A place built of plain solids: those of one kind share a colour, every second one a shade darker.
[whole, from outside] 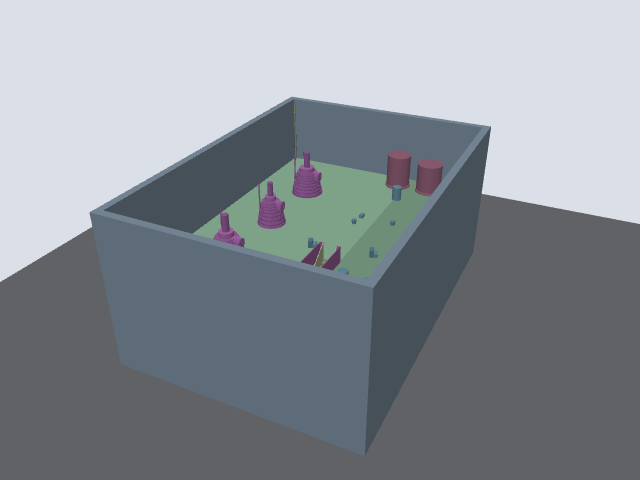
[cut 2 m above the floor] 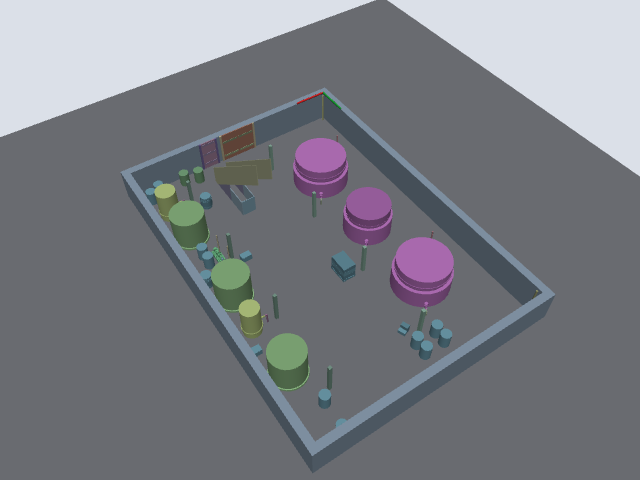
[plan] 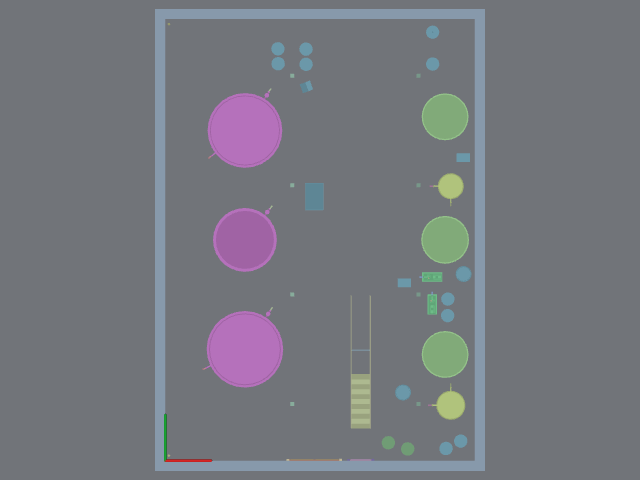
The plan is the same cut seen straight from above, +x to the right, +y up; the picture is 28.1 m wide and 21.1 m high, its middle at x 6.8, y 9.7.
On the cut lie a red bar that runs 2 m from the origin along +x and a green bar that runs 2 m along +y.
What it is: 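The still house of a malt distillery; one whitewashed hall 13.6 x 19.4 m, 9.4 m high, 3 copper pot stills in a row, an operating floor 4.90 m up, one steep steel stair free in the room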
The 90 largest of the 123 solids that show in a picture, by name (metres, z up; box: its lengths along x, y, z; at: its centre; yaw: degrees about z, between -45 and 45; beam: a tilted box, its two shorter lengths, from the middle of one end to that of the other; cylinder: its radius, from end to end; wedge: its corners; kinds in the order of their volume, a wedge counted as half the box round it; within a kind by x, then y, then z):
{
 "wall_1": {"box": [0.45, 20.31, 9.46], "at": [-0.23, 9.71, 4.68]},
 "wall_2": {"box": [14.5, 0.45, 9.46], "at": [6.8, -0.23, 4.68]},
 "wall_3": {"box": [14.5, 0.45, 9.46], "at": [6.8, 19.64, 4.68]},
 "wall_4": {"box": [0.45, 20.31, 9.46], "at": [13.82, 9.71, 4.68]},
 "still_1": {"cylinder": 1.68, "from": [3.5, 4.89, -0.05], "to": [3.5, 4.89, 1.14]},
 "still_2": {"cylinder": 1.54, "from": [3.5, 4.89, 1.27], "to": [3.5, 4.89, 1.41]},
 "still_3": {"cylinder": 1.58, "from": [3.5, 4.89, 1.41], "to": [3.5, 4.89, 1.5]},
 "still_4": {"cylinder": 1.54, "from": [3.5, 4.89, 1.5], "to": [3.5, 4.89, 3.55]},
 "still_5": {"cylinder": 0.42, "from": [3.5, 4.89, 6.4], "to": [3.5, 4.89, 6.7]},
 "still_6": {"cylinder": 0.2, "from": [3.5, 4.89, 6.7], "to": [3.5, 4.89, 7.7]},
 "still_7": {"cylinder": 1.4, "from": [3.5, 9.71, -0.05], "to": [3.5, 9.71, 1.25]},
 "still_8": {"cylinder": 1.24, "from": [3.5, 9.71, 1.24], "to": [3.5, 9.71, 1.41]},
 "still_9": {"cylinder": 1.28, "from": [3.5, 9.71, 1.41], "to": [3.5, 9.71, 1.5]},
 "still_10": {"cylinder": 1.28, "from": [3.5, 9.71, 1.5], "to": [3.5, 9.71, 3.55]},
 "still_11": {"cylinder": 0.86, "from": [3.5, 9.71, 4.9], "to": [3.5, 9.71, 5.03]},
 "still_12": {"cylinder": 0.83, "from": [3.5, 9.71, 5.03], "to": [3.5, 9.71, 5.15]},
 "still_13": {"cylinder": 0.81, "from": [3.5, 9.71, 5.15], "to": [3.5, 9.71, 5.29]},
 "still_14": {"cylinder": 0.79, "from": [3.5, 9.71, 5.29], "to": [3.5, 9.71, 5.41]},
 "still_15": {"cylinder": 0.77, "from": [3.5, 9.71, 5.41], "to": [3.5, 9.71, 5.53]},
 "still_16": {"cylinder": 0.74, "from": [3.5, 9.71, 5.53], "to": [3.5, 9.71, 5.66]},
 "still_17": {"cylinder": 0.33, "from": [3.5, 9.71, 6.4], "to": [3.5, 9.71, 6.7]},
 "still_18": {"cylinder": 0.16, "from": [3.5, 9.71, 6.7], "to": [3.5, 9.71, 7.56]},
 "still_19": {"cylinder": 1.64, "from": [3.5, 14.52, -0.05], "to": [3.5, 14.52, 1.17]},
 "still_20": {"cylinder": 1.51, "from": [3.5, 14.52, 1.31], "to": [3.5, 14.52, 1.44]},
 "still_21": {"cylinder": 1.54, "from": [3.5, 14.52, 1.44], "to": [3.5, 14.52, 1.5]},
 "still_22": {"cylinder": 1.5, "from": [3.5, 14.52, 1.5], "to": [3.5, 14.52, 3.55]},
 "still_23": {"cylinder": 1.01, "from": [3.5, 14.52, 4.9], "to": [3.5, 14.52, 5.01]},
 "still_24": {"cylinder": 0.99, "from": [3.5, 14.52, 5.01], "to": [3.5, 14.52, 5.12]},
 "still_25": {"cylinder": 0.96, "from": [3.5, 14.52, 5.12], "to": [3.5, 14.52, 5.24]},
 "still_26": {"cylinder": 0.94, "from": [3.5, 14.52, 5.24], "to": [3.5, 14.52, 5.35]},
 "still_27": {"cylinder": 0.92, "from": [3.5, 14.52, 5.35], "to": [3.5, 14.52, 5.46]},
 "still_28": {"cylinder": 0.89, "from": [3.5, 14.52, 5.46], "to": [3.5, 14.52, 5.56]},
 "still_29": {"cylinder": 0.87, "from": [3.5, 14.52, 5.56], "to": [3.5, 14.52, 5.67]},
 "still_30": {"cylinder": 0.47, "from": [3.5, 14.52, 6.4], "to": [3.5, 14.52, 6.7]},
 "still_31": {"cylinder": 0.19, "from": [3.5, 14.52, 6.7], "to": [3.5, 14.52, 7.71]},
 "still_32": {"box": [0.67, 0.54, 0.33], "at": [4.13, 4.89, 6.15]},
 "upper_floor_1": {"box": [8.04, 19.43, 0.3], "at": [4.01, 9.71, 4.75]},
 "upper_floor_2": {"box": [1.14, 12.18, 0.3], "at": [8.59, 13.33, 4.75]},
 "upper_floor_3": {"box": [4.46, 19.43, 0.3], "at": [11.38, 9.71, 4.75]},
 "receiver_1": {"cylinder": 1.03, "from": [12.3, 4.67, -0.05], "to": [12.3, 4.67, 0.14]},
 "receiver_2": {"cylinder": 0.97, "from": [12.3, 4.67, 0.14], "to": [12.3, 4.67, 2.45]},
 "receiver_3": {"cylinder": 1.05, "from": [12.3, 9.71, -0.05], "to": [12.3, 9.71, 0.14]},
 "receiver_4": {"cylinder": 0.99, "from": [12.3, 9.71, 0.14], "to": [12.3, 9.71, 2.24]},
 "receiver_5": {"cylinder": 1.03, "from": [12.3, 15.11, -0.05], "to": [12.3, 15.11, 0.14]},
 "receiver_6": {"cylinder": 0.97, "from": [12.3, 15.11, 0.14], "to": [12.3, 15.11, 2.31]},
 "charger_1": {"cylinder": 0.83, "from": [8.6, 18.21, 4.85], "to": [8.6, 18.21, 5.04]},
 "charger_2": {"cylinder": 0.77, "from": [8.6, 18.21, 5.04], "to": [8.6, 18.21, 7.11]},
 "charger_3": {"cylinder": 0.87, "from": [10.77, 18.21, 4.85], "to": [10.77, 18.21, 5.04]},
 "charger_4": {"cylinder": 0.81, "from": [10.77, 18.21, 5.04], "to": [10.77, 18.21, 6.85]},
 "condenser_1": {"cylinder": 0.59, "from": [12.55, 2.43, 0.5], "to": [12.55, 2.43, 3.3]},
 "condenser_2": {"cylinder": 0.51, "from": [12.55, 12.07, -0.05], "to": [12.55, 12.07, 0.45]},
 "condenser_3": {"cylinder": 0.52, "from": [12.55, 12.07, 0.5], "to": [12.55, 12.07, 3.3]},
 "piece_1": {"cylinder": 0.29, "from": [4.95, 18.1, -0.05], "to": [4.95, 18.1, 0.88]},
 "piece_2": {"cylinder": 0.29, "from": [4.96, 17.45, -0.05], "to": [4.96, 17.45, 0.88]},
 "piece_3": {"cylinder": 0.29, "from": [6.18, 18.09, -0.05], "to": [6.18, 18.09, 0.88]},
 "piece_4": {"cylinder": 0.29, "from": [6.19, 17.42, -0.05], "to": [6.19, 17.42, 0.88]},
 "piece_5": {"box": [0.8, 1.2, 0.19], "at": [6.55, 11.61, 0.05]},
 "piece_6": {"box": [0.77, 1.16, 0.31], "at": [6.55, 11.61, 0.3]},
 "piece_7": {"box": [0.77, 1.16, 0.29], "at": [6.55, 11.61, 0.6]},
 "piece_8": {"box": [0.77, 1.16, 0.27], "at": [6.55, 11.61, 0.88]},
 "piece_9": {"cylinder": 0.29, "from": [9.29, 16.07, 4.85], "to": [9.29, 16.07, 5.78]},
 "piece_10": {"cylinder": 0.29, "from": [10.23, 5.34, 4.85], "to": [10.23, 5.34, 5.78]},
 "piece_11": {"cylinder": 0.35, "from": [10.45, 2.99, 0.24], "to": [10.45, 2.99, 0.64]},
 "piece_12": {"box": [0.59, 0.39, 0.41], "at": [10.51, 7.82, 0.15]},
 "piece_13": {"cylinder": 0.29, "from": [11.75, 17.44, -0.05], "to": [11.75, 17.44, 0.88]},
 "piece_14": {"cylinder": 0.29, "from": [12.34, 0.54, -0.05], "to": [12.34, 0.54, 0.88]},
 "piece_15": {"cylinder": 0.29, "from": [12.41, 6.38, -0.05], "to": [12.41, 6.38, 0.88]},
 "piece_16": {"cylinder": 0.29, "from": [12.42, 7.1, -0.05], "to": [12.42, 7.1, 0.88]},
 "piece_17": {"cylinder": 0.29, "from": [12.99, 0.86, -0.05], "to": [12.99, 0.86, 0.88]},
 "piece_18": {"box": [0.59, 0.39, 0.41], "at": [13.1, 13.32, 0.15]},
 "stair_rail_1": {"wedge": [[8.15, 1.41, -0.28], [8.15, 1.41, 1.15], [8.15, 7.26, 4.46], [8.15, 7.26, 5.89], [8.19, 1.41, -0.28], [8.19, 1.41, 1.15], [8.19, 7.26, 4.46], [8.19, 7.26, 5.89]]},
 "stair_rail_2": {"wedge": [[8.99, 1.41, -0.28], [8.99, 1.41, 1.15], [8.99, 7.26, 4.46], [8.99, 7.26, 5.89], [9.03, 1.41, -0.28], [9.03, 1.41, 1.15], [9.03, 7.26, 4.46], [9.03, 7.26, 5.89]]},
 "column_1": {"box": [0.18, 0.18, 4.29], "at": [5.58, 2.49, 2.1]},
 "column_2": {"box": [0.18, 0.18, 4.29], "at": [5.58, 7.3, 2.1]},
 "column_3": {"box": [0.18, 0.18, 4.29], "at": [5.58, 12.11, 2.1]},
 "column_4": {"box": [0.18, 0.18, 4.29], "at": [5.58, 16.92, 2.1]},
 "column_5": {"box": [0.18, 0.18, 4.29], "at": [11.13, 2.49, 2.1]},
 "column_6": {"box": [0.18, 0.18, 4.29], "at": [11.13, 7.3, 2.1]},
 "column_7": {"box": [0.18, 0.18, 4.29], "at": [11.13, 12.11, 2.1]},
 "column_8": {"box": [0.18, 0.18, 4.29], "at": [11.13, 16.92, 2.1]},
 "well_rail_1": {"box": [0.04, 6.07, 1.05], "at": [8.0, 4.28, 5.38]},
 "well_rail_2": {"box": [0.04, 6.07, 1.05], "at": [9.19, 4.28, 5.38]},
 "foot_1": {"cylinder": 0.29, "from": [9.8, 0.79, -0.05], "to": [9.8, 0.79, 0.88]},
 "foot_2": {"cylinder": 0.29, "from": [10.66, 0.52, -0.05], "to": [10.66, 0.52, 0.88]},
 "loading_door_leaves_1": {"box": [2.2, 0.07, 2.75], "at": [6.55, 0.01, 1.32]},
 "riser_1": {"cylinder": 0.06, "from": [0.16, 0.22, -0.05], "to": [0.16, 0.22, 9.01]},
 "riser_2": {"cylinder": 0.06, "from": [0.16, 19.19, -0.05], "to": [0.16, 19.19, 9.01]},
 "pump_1": {"box": [0.42, 0.9, 0.24], "at": [11.73, 6.87, 0.07]},
 "pump_2": {"box": [0.9, 0.42, 0.21], "at": [11.73, 8.07, 0.05]},
 "foot_door_leaves_1": {"box": [0.95, 0.07, 2.1], "at": [8.59, 0.01, 1.0]}
}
